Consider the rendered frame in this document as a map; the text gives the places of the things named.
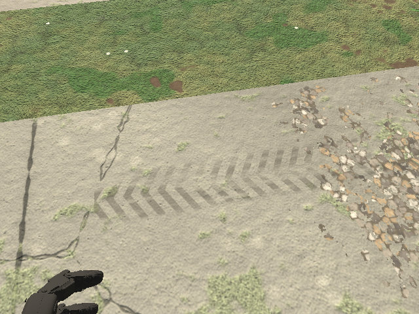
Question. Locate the robot left hand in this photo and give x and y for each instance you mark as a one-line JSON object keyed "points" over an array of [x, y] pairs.
{"points": [[60, 287]]}

